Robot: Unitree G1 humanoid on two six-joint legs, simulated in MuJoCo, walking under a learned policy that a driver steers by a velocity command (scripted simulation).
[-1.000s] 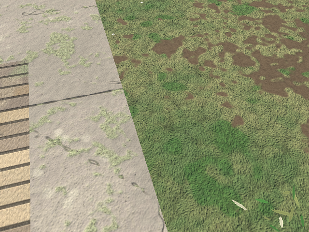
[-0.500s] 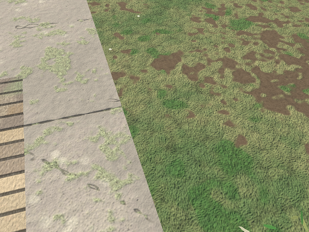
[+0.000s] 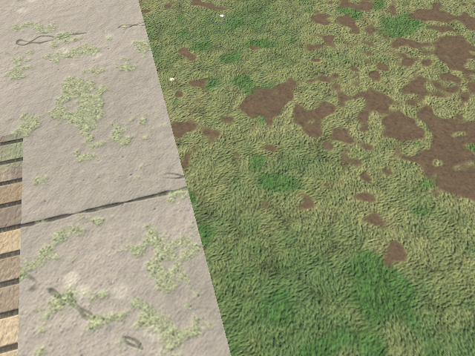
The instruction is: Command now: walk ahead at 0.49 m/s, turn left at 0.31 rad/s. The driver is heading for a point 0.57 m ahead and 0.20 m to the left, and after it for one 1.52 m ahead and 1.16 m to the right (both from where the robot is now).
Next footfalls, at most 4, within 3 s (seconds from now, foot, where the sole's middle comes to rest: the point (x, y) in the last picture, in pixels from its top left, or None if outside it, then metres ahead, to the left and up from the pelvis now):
0.48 left None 0.40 0.18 -0.76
1.02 right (207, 249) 0.78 0.12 -0.76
1.50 left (134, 194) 1.00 0.37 -0.76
2.00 right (223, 138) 1.25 0.07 -0.76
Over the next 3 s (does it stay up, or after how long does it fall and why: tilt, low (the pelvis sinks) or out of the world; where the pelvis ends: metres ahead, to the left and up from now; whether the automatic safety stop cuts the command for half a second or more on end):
stays up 1.57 -0.05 -0.01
